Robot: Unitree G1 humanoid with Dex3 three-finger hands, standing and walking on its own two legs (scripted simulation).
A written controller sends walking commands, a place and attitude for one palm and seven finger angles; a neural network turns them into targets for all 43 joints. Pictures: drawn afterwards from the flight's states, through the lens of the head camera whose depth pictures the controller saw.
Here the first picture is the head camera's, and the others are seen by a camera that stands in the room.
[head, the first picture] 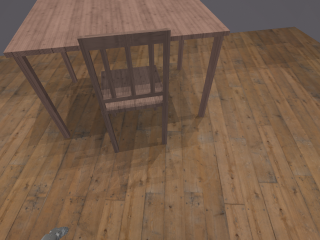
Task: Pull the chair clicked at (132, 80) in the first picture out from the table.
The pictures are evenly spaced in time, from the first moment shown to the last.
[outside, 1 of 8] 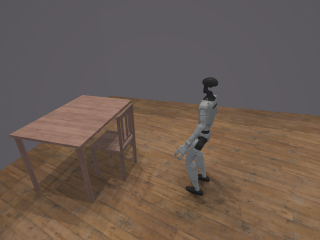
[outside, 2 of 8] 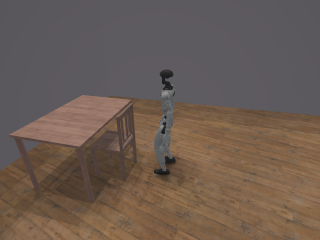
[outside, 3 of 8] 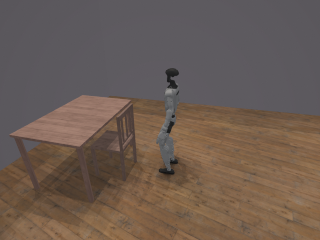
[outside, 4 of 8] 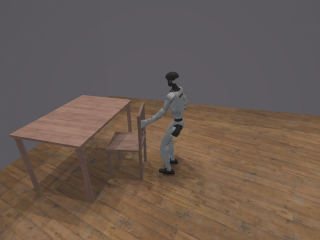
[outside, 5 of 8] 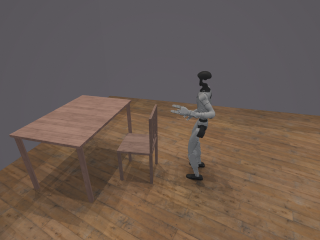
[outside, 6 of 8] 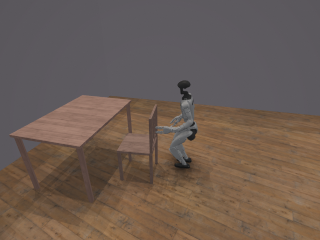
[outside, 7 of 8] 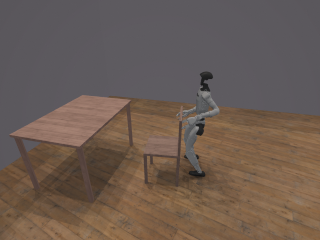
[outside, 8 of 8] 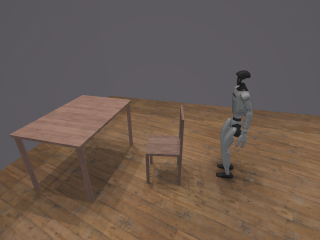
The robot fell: no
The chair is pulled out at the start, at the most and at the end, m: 0.00 0.63 0.63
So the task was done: yes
